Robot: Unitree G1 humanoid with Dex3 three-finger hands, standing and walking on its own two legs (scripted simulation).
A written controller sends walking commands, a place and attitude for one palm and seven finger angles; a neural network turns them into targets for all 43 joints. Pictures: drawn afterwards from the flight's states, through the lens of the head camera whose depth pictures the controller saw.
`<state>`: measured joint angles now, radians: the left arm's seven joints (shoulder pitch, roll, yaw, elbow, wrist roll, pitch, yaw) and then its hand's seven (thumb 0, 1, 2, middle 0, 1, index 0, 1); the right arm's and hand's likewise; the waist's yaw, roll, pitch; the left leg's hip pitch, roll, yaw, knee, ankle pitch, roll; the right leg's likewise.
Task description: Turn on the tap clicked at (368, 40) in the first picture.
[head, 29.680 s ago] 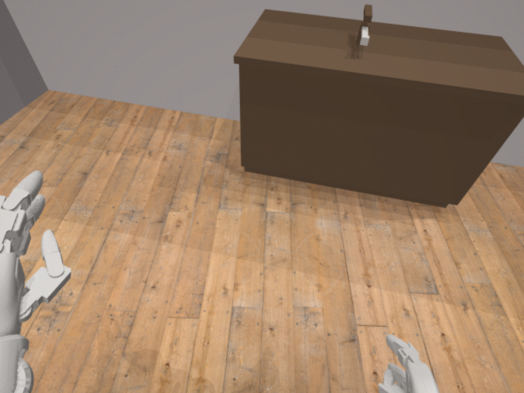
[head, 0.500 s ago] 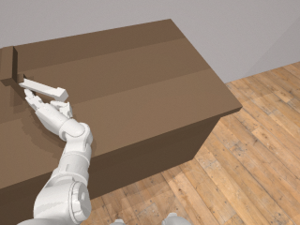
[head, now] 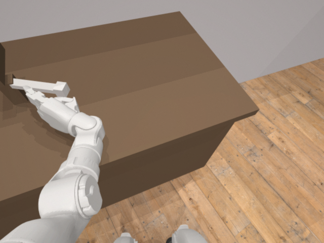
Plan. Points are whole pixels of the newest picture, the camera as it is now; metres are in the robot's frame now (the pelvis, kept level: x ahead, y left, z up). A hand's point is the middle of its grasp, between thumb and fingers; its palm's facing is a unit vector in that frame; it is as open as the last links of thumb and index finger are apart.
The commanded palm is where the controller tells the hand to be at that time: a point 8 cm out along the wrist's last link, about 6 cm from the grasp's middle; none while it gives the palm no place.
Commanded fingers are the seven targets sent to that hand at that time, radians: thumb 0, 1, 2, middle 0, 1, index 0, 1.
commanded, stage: push the lever round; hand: left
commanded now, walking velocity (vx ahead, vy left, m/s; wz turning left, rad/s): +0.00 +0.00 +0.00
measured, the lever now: (61, 89) +0.50 +0.24 +0.06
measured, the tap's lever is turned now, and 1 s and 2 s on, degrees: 61 86 86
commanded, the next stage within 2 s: lift the hand up off the lever in 0.38 s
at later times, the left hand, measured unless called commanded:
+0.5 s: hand (77, 92) +0.50 +0.20 +0.05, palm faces +0.84 -0.52 -0.15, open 8.0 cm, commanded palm +0.44 +0.21 +0.06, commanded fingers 0.00 0.90 0.90 -0.15 -0.15 -0.15 -0.15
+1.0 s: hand (71, 89) +0.49 +0.21 +0.07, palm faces +0.84 -0.54 -0.12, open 7.8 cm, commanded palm +0.43 +0.21 +0.08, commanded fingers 0.00 0.90 0.90 -0.15 -0.15 -0.15 -0.15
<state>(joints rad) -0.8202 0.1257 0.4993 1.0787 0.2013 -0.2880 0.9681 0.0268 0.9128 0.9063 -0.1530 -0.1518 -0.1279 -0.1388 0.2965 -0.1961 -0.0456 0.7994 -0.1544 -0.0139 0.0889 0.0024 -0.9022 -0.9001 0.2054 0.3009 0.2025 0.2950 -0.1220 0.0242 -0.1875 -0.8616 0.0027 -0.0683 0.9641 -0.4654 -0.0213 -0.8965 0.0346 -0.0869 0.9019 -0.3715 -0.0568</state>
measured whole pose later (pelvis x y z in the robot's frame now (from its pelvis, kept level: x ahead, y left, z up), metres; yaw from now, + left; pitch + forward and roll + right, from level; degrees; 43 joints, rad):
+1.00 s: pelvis +0.01 +0.00 +0.01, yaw +0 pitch +20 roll -2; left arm -0.86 0.16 0.51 1.10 0.19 -0.26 0.94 0.02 0.90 0.90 -0.15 -0.15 -0.15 -0.15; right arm 0.34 -0.21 -0.04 0.79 -0.15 -0.03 0.10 0.00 -0.90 -0.90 0.21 0.30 0.20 0.29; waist -0.14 0.03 -0.18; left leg -0.80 0.01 -0.07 0.90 -0.46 -0.02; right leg -0.83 0.04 -0.08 0.84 -0.36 -0.05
